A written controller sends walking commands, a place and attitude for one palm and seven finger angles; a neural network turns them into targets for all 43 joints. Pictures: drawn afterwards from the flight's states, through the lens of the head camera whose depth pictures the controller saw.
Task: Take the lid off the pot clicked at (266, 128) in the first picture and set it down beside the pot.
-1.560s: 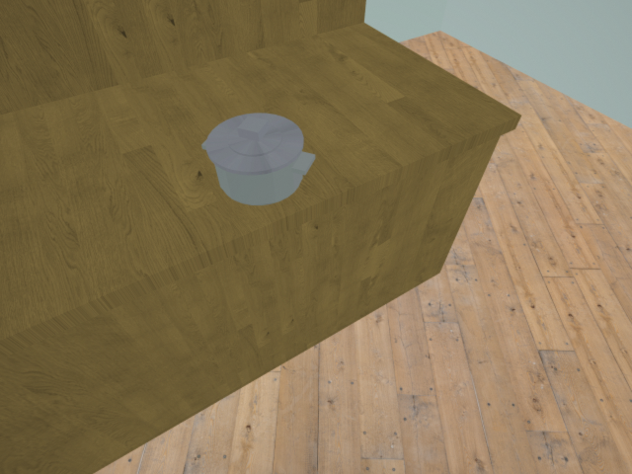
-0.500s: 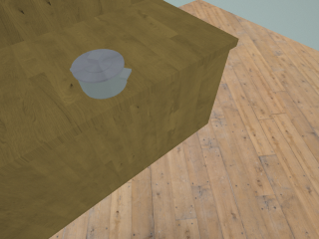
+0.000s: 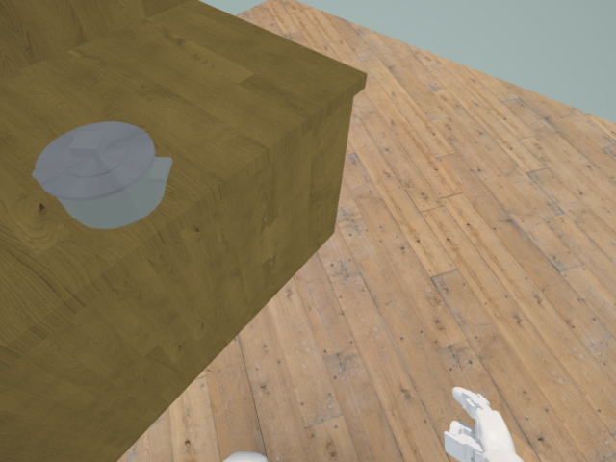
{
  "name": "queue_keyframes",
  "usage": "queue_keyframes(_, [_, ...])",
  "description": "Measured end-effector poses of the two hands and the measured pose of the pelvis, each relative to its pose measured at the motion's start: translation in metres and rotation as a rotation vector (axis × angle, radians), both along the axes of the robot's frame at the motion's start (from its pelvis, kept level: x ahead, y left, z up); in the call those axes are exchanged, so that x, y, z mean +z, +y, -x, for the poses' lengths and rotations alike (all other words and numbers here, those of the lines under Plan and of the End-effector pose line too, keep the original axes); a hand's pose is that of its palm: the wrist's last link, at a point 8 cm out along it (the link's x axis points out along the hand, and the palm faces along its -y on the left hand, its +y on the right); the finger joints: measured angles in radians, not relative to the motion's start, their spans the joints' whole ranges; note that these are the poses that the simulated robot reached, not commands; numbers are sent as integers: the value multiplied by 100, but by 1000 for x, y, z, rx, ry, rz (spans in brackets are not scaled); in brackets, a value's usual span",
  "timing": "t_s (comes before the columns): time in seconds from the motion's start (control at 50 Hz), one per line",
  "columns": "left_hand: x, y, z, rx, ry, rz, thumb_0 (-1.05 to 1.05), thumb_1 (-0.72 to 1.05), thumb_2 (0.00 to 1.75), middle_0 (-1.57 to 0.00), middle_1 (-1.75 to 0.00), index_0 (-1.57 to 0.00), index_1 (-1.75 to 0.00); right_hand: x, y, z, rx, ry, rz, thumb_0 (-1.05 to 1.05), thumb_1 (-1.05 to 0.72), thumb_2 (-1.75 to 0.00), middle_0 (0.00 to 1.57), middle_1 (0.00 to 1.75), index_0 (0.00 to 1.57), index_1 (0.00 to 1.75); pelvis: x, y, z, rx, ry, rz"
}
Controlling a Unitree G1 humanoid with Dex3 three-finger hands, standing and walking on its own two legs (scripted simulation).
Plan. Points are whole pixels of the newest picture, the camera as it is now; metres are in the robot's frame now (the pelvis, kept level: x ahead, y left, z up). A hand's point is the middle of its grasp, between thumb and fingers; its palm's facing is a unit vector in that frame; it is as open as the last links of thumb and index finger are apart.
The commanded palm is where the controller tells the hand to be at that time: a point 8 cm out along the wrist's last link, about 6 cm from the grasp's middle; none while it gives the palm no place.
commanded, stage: walk to a spot facing it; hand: left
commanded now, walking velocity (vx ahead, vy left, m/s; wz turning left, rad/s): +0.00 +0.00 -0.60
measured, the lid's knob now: (89, 144) +0.51 +0.42 +0.07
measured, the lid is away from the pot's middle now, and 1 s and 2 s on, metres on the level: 0.00 0.00 0.00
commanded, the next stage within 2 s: turn to face it in 1.86 s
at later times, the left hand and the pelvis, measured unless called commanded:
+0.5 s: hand (235, 415) +0.19 +0.13 -0.16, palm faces -0.34 -0.90 -0.28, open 7.4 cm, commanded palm none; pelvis +0.01 -0.02 -0.01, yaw -18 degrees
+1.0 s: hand (260, 399) +0.22 +0.10 -0.16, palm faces -0.59 -0.78 -0.20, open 7.4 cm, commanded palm none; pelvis +0.03 -0.01 +0.00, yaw -38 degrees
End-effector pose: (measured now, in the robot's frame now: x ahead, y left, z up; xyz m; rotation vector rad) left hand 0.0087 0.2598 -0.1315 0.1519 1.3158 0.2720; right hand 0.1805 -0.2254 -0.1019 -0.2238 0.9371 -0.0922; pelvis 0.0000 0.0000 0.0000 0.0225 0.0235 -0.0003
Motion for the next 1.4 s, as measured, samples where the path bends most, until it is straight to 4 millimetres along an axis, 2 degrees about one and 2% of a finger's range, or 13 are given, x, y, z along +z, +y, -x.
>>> queue_keyframes(0.08, [-12, 24, -37, -75, -49, -9, 1, 90, 89, -20, -30, -20, -30, -5, 1, 26, -39, 6, 32, 0, -90, -90, 20, 30, 21, 30, -10, 12, -1, -44, -1, 12])
queue_keyframes(0.2, [-1, 28, -94, -202, -103, -9, 1, 91, 90, -19, -30, -19, -30, -10, -10, 102, -137, 171, 44, 0, -90, -90, 20, 30, 21, 30, -2, 13, -1, -124, -5, 20])
queue_keyframes(0.28, [6, 8, -129, -305, -108, 2, 1, 91, 90, -19, -30, -19, -30, -17, -24, 154, -242, 261, 28, 0, -90, -90, 20, 30, 21, 30, 0, 7, -3, -185, 1, 29])
queue_keyframes(0.38, [6, -36, -173, -446, -152, -1, 1, 91, 90, -19, -30, -19, -30, -35, -51, 215, -374, 344, 8, 0, -90, -90, 20, 30, 21, 30, -11, -13, -6, -248, 4, 19])
queue_keyframes(0.46, [6, -67, -189, -507, -189, -1, 0, 91, 90, -19, -30, -19, -30, -43, -67, 247, -462, 416, 15, 0, -90, -90, 20, 30, 21, 30, -15, -21, -4, -293, -4, 30])
queue_keyframes(0.62, [0, -94, -194, -586, -146, 50, 0, 90, 89, -20, -30, -20, -30, -27, -67, 235, -557, 313, 17, 1, -91, -90, 20, 30, 20, 30, -7, -21, -11, -401, -14, 13])
queue_keyframes(0.72, [-15, -90, -205, -620, -126, 86, 1, 90, 89, -20, -30, -20, -30, -22, -49, 215, -596, 208, 28, 0, -90, -90, 20, 30, 20, 30, -14, -7, -20, -467, -10, 31])
queue_keyframes(0.82, [-15, -87, -219, -660, -117, 96, 1, 90, 89, -20, -30, -20, -30, -15, -23, 218, -617, 197, 5, 0, -90, -90, 20, 30, 21, 30, -9, -2, -21, -528, -18, 39])
queue_keyframes(0.96, [0, -102, -229, -743, -79, 95, 1, 91, 90, -19, -30, -19, -30, -16, -6, 244, -716, 220, -63, 0, -90, -90, 21, 30, 21, 30, 2, -9, -27, -633, -7, 43])
queue_keyframes(1.12, [1, -170, -253, -892, -129, 73, 1, 91, 90, -19, -30, -19, -30, -44, -16, 313, -878, 321, -129, 0, -90, -90, 21, 30, 21, 30, -13, -47, -29, -732, 0, 27])
queue_keyframes(1.18, [2, -185, -252, -883, -152, 75, 1, 91, 90, -19, -30, -20, -30, -46, -29, 325, -899, 391, -136, 0, -90, -90, 20, 30, 21, 30, -13, -60, -34, -750, -10, 41])
queue_keyframes(1.28, [1, -190, -241, -898, -44, 61, 0, 90, 90, -20, -30, -20, -30, -28, -70, 295, -935, 307, -94, 1, -91, -90, 20, 30, 20, 30, -1, -81, -55, -810, -17, 31])
queue_keyframes(1.4, [-11, -191, -251, -911, 99, 56, 1, 90, 89, -20, -30, -20, -30, -10, -118, 221, -938, 147, -35, 1, -91, -90, 20, 30, 20, 30, 0, -104, -95, -873, -19, 37])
